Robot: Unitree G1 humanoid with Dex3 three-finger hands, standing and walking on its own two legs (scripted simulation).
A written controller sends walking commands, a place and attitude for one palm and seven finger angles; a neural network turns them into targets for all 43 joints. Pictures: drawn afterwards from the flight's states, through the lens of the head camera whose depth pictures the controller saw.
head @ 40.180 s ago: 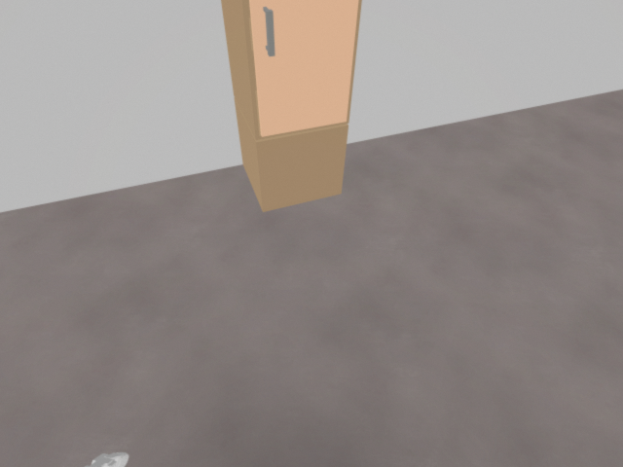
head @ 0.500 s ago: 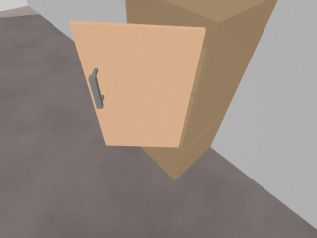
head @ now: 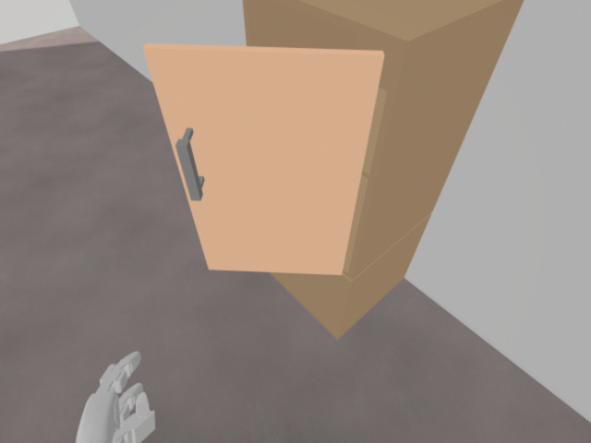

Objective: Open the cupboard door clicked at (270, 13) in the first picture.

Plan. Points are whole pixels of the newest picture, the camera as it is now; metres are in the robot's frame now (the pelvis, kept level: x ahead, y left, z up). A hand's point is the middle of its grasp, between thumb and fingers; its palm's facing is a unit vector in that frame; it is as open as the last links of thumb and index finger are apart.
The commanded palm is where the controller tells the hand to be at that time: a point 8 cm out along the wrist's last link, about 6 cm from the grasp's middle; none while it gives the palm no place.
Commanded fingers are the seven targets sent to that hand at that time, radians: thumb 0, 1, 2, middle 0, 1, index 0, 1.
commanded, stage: raise the hand with hooked fingers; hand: left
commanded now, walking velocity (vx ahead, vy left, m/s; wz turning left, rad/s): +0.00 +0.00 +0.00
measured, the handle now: (192, 165) +0.57 +0.23 +0.04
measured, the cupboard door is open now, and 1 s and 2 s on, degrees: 46 46 46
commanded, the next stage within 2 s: move the hooked fingers beside the handle in 1.96 s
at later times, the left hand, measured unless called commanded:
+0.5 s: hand (143, 400) +0.18 +0.21 -0.01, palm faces +0.01 -1.00 -0.08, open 9.9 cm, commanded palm +0.15 +0.27 -0.01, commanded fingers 0.00 0.13 0.57 -0.25 -0.80 -0.25 -0.80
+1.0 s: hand (112, 351) +0.22 +0.25 +0.02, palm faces +0.02 -1.00 -0.04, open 12.9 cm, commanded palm +0.20 +0.31 +0.03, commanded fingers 0.00 -0.45 0.32 -0.30 -1.17 -0.30 -1.17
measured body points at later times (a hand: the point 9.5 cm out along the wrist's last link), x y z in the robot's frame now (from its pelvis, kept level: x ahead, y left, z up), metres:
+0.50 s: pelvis -0.05 -0.03 -0.08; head +0.00 -0.02 +0.37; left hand +0.17 +0.26 +0.00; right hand +0.15 -0.26 -0.15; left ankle -0.01 +0.10 -0.74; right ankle -0.03 -0.11 -0.74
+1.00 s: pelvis -0.03 +0.01 -0.05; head +0.01 +0.03 +0.40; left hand +0.22 +0.31 +0.03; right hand +0.13 -0.23 -0.11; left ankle -0.01 +0.10 -0.74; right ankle -0.03 -0.11 -0.74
